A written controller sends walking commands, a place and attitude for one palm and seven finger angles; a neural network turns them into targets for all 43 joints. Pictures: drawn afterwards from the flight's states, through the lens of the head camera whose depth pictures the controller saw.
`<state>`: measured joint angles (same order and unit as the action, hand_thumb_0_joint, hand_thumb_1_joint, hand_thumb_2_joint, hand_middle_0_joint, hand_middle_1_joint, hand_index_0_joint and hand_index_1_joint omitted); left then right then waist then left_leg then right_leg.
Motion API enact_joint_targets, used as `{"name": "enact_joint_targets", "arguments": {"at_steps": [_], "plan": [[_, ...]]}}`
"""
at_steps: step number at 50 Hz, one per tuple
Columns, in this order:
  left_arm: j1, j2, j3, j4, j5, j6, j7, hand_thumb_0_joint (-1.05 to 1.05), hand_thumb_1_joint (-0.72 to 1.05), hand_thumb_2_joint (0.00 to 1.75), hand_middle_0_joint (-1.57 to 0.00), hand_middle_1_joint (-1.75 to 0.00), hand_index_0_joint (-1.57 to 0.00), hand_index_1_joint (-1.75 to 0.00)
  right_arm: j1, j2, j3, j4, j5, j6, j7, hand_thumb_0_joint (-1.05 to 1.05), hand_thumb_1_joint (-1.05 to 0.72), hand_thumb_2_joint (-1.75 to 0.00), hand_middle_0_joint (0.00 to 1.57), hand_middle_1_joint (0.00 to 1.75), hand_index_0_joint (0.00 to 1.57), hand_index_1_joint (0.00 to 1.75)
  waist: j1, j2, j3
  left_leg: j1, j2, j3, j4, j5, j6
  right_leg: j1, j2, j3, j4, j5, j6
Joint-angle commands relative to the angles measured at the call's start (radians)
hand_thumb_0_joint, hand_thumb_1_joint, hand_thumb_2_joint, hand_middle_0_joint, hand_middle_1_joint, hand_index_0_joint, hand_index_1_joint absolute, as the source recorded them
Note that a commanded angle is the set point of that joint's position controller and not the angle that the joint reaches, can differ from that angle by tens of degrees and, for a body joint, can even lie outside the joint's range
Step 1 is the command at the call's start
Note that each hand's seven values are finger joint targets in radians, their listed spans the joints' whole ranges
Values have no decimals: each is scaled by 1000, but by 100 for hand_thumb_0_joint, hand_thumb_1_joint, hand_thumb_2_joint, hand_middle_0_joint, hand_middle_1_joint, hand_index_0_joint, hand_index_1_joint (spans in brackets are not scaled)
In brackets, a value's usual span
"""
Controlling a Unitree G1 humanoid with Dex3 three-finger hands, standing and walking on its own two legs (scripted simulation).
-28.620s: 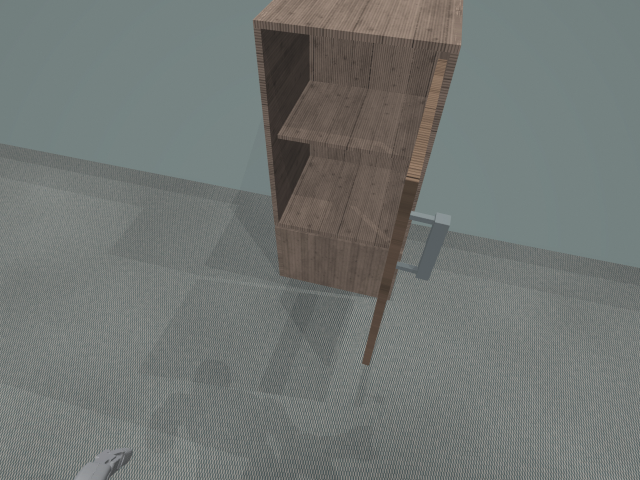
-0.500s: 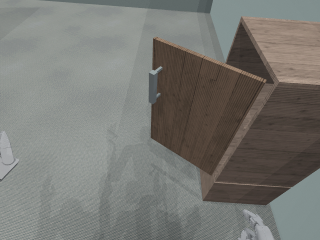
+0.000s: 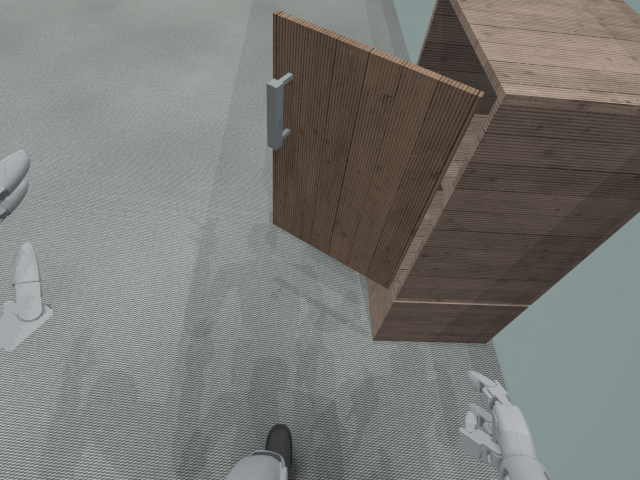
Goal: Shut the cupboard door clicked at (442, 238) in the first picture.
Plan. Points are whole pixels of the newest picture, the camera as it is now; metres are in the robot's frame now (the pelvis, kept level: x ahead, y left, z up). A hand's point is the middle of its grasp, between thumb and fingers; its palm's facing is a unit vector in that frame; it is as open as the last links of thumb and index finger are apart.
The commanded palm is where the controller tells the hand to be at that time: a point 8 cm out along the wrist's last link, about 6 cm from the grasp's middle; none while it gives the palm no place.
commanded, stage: stop stepping back and stand still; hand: left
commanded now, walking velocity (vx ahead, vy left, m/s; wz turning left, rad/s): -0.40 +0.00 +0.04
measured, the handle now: (281, 111) +0.77 +0.12 -0.02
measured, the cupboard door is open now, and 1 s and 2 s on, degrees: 57 57 57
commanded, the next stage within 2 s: let the arm hang, fingers relaxed in 0.96 s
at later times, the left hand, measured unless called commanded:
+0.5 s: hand out of the picture +0.14 +0.24 +0.18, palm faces +0.29 -0.83 -0.47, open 7.5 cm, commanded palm +0.08 +0.30 +0.19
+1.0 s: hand out of the picture +0.16 +0.25 +0.20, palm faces +0.42 -0.80 -0.43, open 7.5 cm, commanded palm +0.09 +0.30 +0.19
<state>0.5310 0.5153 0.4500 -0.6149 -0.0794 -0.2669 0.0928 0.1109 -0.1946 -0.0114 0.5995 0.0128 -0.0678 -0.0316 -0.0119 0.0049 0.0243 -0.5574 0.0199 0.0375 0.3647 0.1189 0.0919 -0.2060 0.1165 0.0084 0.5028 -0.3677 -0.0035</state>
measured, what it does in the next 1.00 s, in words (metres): steps on the spot: left foot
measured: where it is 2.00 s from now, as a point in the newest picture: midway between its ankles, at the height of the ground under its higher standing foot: outside the picture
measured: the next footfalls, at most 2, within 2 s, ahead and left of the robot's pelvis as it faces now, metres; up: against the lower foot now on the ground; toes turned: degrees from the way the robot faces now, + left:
left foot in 0.24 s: +0.04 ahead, +0.13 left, +0.00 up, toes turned +2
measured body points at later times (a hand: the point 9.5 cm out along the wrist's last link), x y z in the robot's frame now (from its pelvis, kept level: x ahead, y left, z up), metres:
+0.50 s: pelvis -0.07 +0.00 +0.01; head -0.07 +0.04 +0.46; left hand +0.12 +0.29 +0.21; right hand +0.04 -0.22 -0.07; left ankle -0.04 +0.14 -0.72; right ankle -0.07 -0.13 -0.72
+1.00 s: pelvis -0.05 +0.00 +0.01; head -0.03 +0.03 +0.46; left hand +0.13 +0.29 +0.22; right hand +0.13 -0.21 -0.05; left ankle +0.00 +0.13 -0.72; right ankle -0.07 -0.13 -0.72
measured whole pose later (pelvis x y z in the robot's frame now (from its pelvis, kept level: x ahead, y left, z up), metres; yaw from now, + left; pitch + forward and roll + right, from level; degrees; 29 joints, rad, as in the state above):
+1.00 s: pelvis -0.05 +0.00 +0.01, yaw +0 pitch +0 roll -1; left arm 0.50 0.44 0.43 -0.57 -0.04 -0.23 0.16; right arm 0.18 -0.14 0.04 0.58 0.01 -0.13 -0.04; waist -0.01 -0.05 0.02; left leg -0.32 0.05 0.01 0.51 -0.19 -0.01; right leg -0.19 0.00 -0.02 0.46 -0.28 0.01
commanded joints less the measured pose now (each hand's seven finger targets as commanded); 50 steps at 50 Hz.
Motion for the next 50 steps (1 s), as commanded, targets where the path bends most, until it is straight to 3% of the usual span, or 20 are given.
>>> {"name": "enact_joint_targets", "arguments": {"at_steps": [1, 2, 4, 5, 7, 9, 11, 13, 15, 17, 22, 25, 29, 30, 33, 35, 37, 39, 42, 50], "plan": [[121, 190, 223, -184, -44, -36, 36, 0, 90, 90, -20, -30, -20, -30, -69, -154, -52, -183, 4, -30, -23, 0, -90, -90, 20, 30, 20, 30, 21, 164, -260, 206, 112, -129, -81, -556, -115, -13, -62, -17, -96, -128, -35], [146, 185, 221, -136, -43, -28, 43, 0, 90, 90, -20, -30, -20, -30, -42, -146, -51, -172, 8, -23, -31, 0, -90, -90, 20, 30, 20, 30, 4, 72, -191, 268, 47, -53, 110, -557, -142, -191, -145, 42, -207, -258, -69], [96, 217, 232, -137, -36, 6, 75, 0, 90, 90, -20, -30, -20, -30, -2, -158, -72, -129, -1, -7, -42, 0, -90, -90, 20, 30, 20, 30, 1, -164, -115, 434, -34, -140, 727, -532, -166, -684, -487, 432, -426, -551, -215], [56, 154, 161, -103, -10, 28, 81, 0, 90, 90, -20, -30, -20, -30, 3, -142, -59, -121, -12, 8, -44, 0, -90, -90, 20, 30, 20, 30, -15, -167, -11, 279, 9, -196, 835, -540, -145, -652, -512, 399, -379, -469, -251], [-88, 110, 97, -35, 17, 57, 87, 0, 90, 90, -20, -30, -20, -30, 11, -125, -25, -130, -11, 17, -49, 0, -90, -90, 20, 30, 20, 30, -31, -77, 67, 110, 61, -151, 685, -516, -115, -468, -403, 255, -298, -297, -161], [-366, 74, -3, -2, 37, 61, 95, 0, 90, 90, -20, -30, -20, -30, 11, -146, -13, -93, -12, -3, -67, 0, -90, -90, 20, 30, 20, 30, -40, -5, 122, 169, 60, -83, 376, -499, -100, -391, -319, 84, -197, -212, -80], [-402, 17, -65, 117, 48, 78, 100, 0, 90, 90, -20, -30, -20, -30, 50, -163, -19, -66, -1, -33, -81, 0, -90, -90, 20, 30, 20, 30, -27, 66, 97, 204, 25, -66, 121, -454, -84, -233, -230, 26, -67, -79, -37], [-365, 31, -50, 53, 53, 66, 107, 0, 90, 90, -20, -30, -20, -30, 39, -173, -26, -106, 10, -60, -87, 0, -90, -90, 20, 30, 20, 30, 6, 151, 29, 196, 106, -206, 9, -453, -36, -130, -147, 7, 4, 38, 5], [-144, 95, 43, -31, 35, 61, 102, 0, 90, 90, -20, -30, -20, -30, 64, -143, -19, -122, 6, -63, -76, 0, -90, -90, 20, 30, 20, 30, -5, 113, -114, 245, 103, -224, 26, -239, -26, -32, -111, -49, 73, 213, 14], [-97, 113, 79, -195, 21, 46, 82, 0, 90, 90, -20, -30, -20, -30, 29, -129, -12, -130, -4, -62, -52, 0, -90, -90, 20, 30, 20, 30, 1, 158, -156, 231, 118, -269, -52, -274, -46, 7, -86, -57, 86, 107, 30], [71, 148, 169, -273, 24, 17, 98, 0, 90, 90, -20, -30, -20, -30, 31, -131, -15, -138, -16, -85, -34, 0, -90, -90, 20, 30, 20, 30, 3, 266, -169, 143, 126, -196, -72, -613, -34, 103, -78, -75, 39, 39, 0], [130, 120, 181, -139, 24, 20, 110, 0, 90, 90, -20, -30, -20, -30, 62, -125, -19, -126, -11, -74, -36, 0, -90, -90, 20, 30, 20, 30, -4, 208, -143, 46, 85, -126, 9, -727, -46, 153, -106, -38, -6, -29, -35], [33, 97, 145, 27, 26, 43, 120, 0, 90, 90, -20, -30, -20, -30, 73, -122, -26, -97, -7, -49, -42, 0, -90, -90, 20, 30, 20, 30, -6, -117, -30, -31, -1, -24, 439, -566, -87, 4, -369, 416, -269, -306, -173], [-3, 71, 103, 57, 31, 43, 118, 0, 90, 90, -20, -30, -20, -30, 74, -118, -26, -93, -7, -44, -40, 0, -90, -90, 20, 30, 20, 30, -7, -178, -3, -69, 10, -37, 513, -551, -90, 23, -415, 428, -276, -262, -197], [-108, 34, 33, 124, 47, 44, 106, 0, 90, 90, -20, -30, -20, -30, 62, -135, -31, -73, -6, -46, -39, 0, -90, -90, 20, 30, 20, 30, -7, -216, 54, 47, 51, -73, 405, -542, -74, -66, -389, 274, -205, -15, -158], [-178, 33, 5, 91, 51, 39, 102, 0, 90, 90, -20, -30, -20, -30, 60, -134, -31, -61, -6, -49, -49, 0, -90, -90, 20, 30, 20, 30, -22, -122, 20, 288, 16, -27, 163, -380, -68, -141, -281, 80, -90, 60, -70], [-228, 28, -16, -2, 48, 27, 92, 0, 90, 90, -20, -30, -20, -30, 30, -163, -39, -91, -4, -61, -56, 0, -90, -90, 20, 30, 20, 30, -5, 88, 1, 321, 112, -196, 22, -312, -27, -154, -151, -7, 52, 94, 9], [-269, 89, 27, -129, 48, -1, 94, 0, 90, 90, -20, -30, -20, -30, 20, -154, -37, -109, 11, -85, -59, 0, -90, -90, 20, 30, 20, 30, 6, 105, -45, 287, 156, -261, -50, -448, -20, -72, -116, -11, 50, 66, 28], [-249, 90, 55, -220, 56, -9, 93, 0, 90, 90, -20, -30, -20, -30, 12, -129, -19, -116, -1, -106, -53, 0, -90, -90, 20, 30, 20, 30, 10, 266, -11, 200, 150, -263, -153, -603, -32, -19, -101, -28, 82, 62, 26], [109, 44, 112, -25, 16, 26, 82, 0, 90, 90, -20, -30, -20, -30, 59, -112, -26, -130, 5, -72, -19, 0, -90, -90, 20, 30, 20, 30, 9, 78, -213, 318, 67, -44, 97, -111, -98, 120, -155, 47, -101, 422, -12]]}}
